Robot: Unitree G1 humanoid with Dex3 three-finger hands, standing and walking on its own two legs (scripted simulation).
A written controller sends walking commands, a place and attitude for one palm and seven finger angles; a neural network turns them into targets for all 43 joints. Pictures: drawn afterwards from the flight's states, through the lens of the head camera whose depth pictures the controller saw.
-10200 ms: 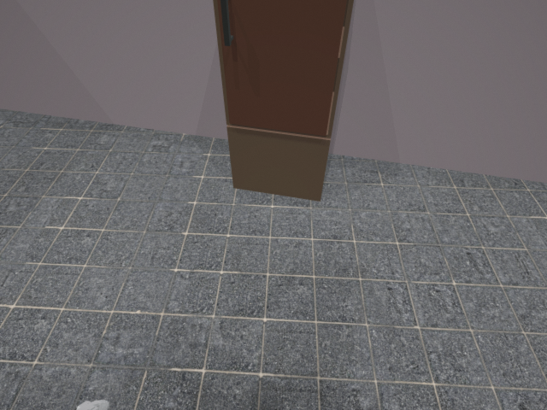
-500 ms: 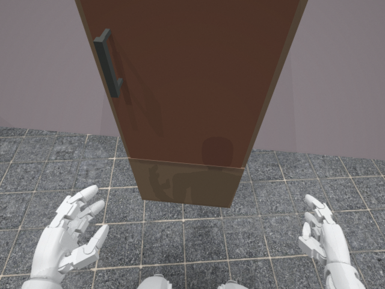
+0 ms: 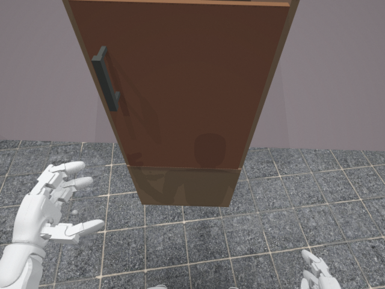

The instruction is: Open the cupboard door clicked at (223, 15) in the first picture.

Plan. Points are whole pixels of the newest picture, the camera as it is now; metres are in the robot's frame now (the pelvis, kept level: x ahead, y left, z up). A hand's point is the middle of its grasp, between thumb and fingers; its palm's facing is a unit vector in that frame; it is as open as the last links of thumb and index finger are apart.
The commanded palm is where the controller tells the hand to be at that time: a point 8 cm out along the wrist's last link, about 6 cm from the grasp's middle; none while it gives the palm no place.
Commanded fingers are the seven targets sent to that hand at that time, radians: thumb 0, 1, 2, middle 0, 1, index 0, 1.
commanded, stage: raise the hand with hooked fingers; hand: left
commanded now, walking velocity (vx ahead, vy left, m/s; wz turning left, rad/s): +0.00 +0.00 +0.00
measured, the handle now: (108, 80) +0.54 +0.23 +0.12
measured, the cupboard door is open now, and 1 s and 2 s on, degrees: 0 0 0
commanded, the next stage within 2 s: move the hooked fingers beside the handle in 1.14 s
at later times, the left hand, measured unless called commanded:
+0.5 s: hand (36, 172) +0.28 +0.29 +0.13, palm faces +0.07 -1.00 -0.05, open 13.9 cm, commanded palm +0.25 +0.33 +0.13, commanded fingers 0.00 -0.50 0.30 -0.30 -1.20 -0.30 -1.20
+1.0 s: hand (47, 156) +0.31 +0.27 +0.14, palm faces +0.07 -1.00 -0.04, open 14.0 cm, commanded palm +0.27 +0.32 +0.14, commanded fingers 0.00 -0.50 0.30 -0.30 -1.20 -0.30 -1.20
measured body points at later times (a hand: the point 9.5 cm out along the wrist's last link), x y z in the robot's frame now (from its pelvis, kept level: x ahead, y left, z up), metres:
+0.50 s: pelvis +0.01 +0.02 +0.02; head +0.02 +0.02 +0.47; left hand +0.27 +0.34 +0.13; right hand +0.19 -0.20 -0.05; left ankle +0.00 +0.09 -0.70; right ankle +0.02 -0.10 -0.70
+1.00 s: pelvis +0.01 +0.00 +0.03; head +0.02 -0.01 +0.48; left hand +0.30 +0.32 +0.14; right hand +0.17 -0.25 -0.05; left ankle +0.00 +0.09 -0.70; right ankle +0.02 -0.10 -0.70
